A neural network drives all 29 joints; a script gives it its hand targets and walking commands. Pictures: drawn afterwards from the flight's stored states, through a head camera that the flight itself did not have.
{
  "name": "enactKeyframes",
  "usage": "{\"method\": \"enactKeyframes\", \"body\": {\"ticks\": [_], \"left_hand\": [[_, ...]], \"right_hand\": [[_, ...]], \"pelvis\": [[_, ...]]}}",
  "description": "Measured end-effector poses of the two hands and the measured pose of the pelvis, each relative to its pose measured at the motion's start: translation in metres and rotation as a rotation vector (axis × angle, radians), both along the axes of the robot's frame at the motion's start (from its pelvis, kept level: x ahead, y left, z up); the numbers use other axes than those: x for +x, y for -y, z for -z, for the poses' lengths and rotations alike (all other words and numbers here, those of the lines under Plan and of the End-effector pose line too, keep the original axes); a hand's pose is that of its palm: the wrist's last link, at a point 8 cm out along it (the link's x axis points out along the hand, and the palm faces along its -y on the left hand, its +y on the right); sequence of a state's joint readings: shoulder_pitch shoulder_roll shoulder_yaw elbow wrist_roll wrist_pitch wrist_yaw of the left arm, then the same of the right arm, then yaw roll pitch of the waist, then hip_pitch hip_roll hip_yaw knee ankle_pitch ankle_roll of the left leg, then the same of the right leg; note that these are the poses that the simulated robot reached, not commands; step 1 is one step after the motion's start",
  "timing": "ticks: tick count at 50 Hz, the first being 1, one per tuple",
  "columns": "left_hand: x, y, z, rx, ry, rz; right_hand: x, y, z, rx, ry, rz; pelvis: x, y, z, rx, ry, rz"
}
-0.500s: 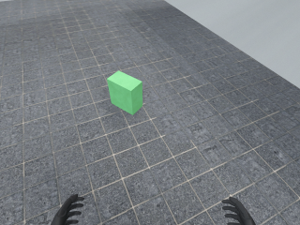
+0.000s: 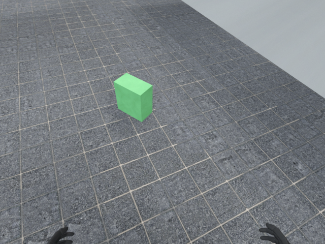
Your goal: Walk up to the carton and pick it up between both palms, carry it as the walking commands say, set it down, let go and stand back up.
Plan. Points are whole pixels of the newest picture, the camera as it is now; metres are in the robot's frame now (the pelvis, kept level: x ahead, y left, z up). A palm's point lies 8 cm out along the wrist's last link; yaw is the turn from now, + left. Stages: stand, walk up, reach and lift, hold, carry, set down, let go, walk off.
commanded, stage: stand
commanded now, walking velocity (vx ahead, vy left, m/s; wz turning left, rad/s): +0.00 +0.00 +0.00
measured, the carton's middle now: (134, 97) +1.27 +0.22 -0.60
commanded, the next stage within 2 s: walk up in 1.96 s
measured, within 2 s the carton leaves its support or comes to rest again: neither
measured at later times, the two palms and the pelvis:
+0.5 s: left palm out of the picture +0.09 +0.31 -0.10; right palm out of the picture +0.11 -0.28 -0.08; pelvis +0.00 +0.02 +0.02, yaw -1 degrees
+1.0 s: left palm out of the picture +0.09 +0.30 -0.09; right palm out of the picture +0.09 -0.29 -0.07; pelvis -0.01 +0.01 +0.03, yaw -1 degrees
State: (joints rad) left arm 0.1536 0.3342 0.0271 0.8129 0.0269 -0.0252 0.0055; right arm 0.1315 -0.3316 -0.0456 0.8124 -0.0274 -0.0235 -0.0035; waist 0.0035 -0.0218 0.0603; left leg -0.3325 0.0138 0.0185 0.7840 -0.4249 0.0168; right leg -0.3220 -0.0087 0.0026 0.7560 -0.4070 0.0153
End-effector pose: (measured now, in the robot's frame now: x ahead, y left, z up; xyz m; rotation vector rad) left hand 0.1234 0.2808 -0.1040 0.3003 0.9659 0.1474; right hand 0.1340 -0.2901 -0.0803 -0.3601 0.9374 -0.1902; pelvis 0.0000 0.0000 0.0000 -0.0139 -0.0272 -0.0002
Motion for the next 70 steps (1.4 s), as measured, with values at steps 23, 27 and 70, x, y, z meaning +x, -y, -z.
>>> {"method": "enactKeyframes", "body": {"ticks": [23,27,70], "left_hand": [[-0.035,-0.026,-0.003,0.003,-0.145,-0.036],[-0.038,-0.027,-0.005,0.006,-0.166,-0.041],[-0.048,-0.021,-0.02,0.031,-0.202,-0.055]], "right_hand": [[-0.025,-0.013,-0.004,0.006,-0.1,0.034],[-0.027,-0.015,-0.005,0.017,-0.108,0.048],[-0.05,-0.001,-0.007,0.04,-0.186,0.1]], "pelvis": [[-0.004,-0.019,-0.018,0.0,0.018,0.011],[-0.004,-0.019,-0.022,0.003,0.019,0.013],[-0.008,-0.009,-0.036,0.016,0.031,0.006]]}}
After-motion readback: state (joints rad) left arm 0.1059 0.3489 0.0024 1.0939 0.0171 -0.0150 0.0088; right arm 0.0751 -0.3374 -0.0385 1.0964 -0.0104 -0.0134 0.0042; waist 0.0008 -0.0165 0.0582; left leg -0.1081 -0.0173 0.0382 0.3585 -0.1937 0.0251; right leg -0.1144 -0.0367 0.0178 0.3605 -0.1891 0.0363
